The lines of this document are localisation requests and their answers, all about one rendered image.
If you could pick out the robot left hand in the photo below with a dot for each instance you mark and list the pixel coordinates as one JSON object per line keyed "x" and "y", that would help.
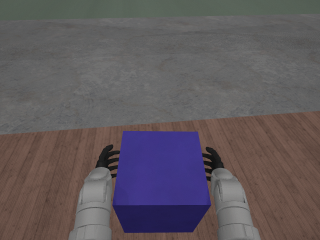
{"x": 103, "y": 160}

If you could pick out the robot right hand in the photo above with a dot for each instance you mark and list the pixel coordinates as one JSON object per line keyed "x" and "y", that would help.
{"x": 216, "y": 161}

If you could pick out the carton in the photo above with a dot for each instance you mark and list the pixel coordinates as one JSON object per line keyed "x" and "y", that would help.
{"x": 161, "y": 184}

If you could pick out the right robot forearm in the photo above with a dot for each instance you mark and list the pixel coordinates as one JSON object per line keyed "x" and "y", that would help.
{"x": 231, "y": 206}

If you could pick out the left robot forearm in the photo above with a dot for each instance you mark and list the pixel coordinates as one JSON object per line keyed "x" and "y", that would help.
{"x": 92, "y": 221}

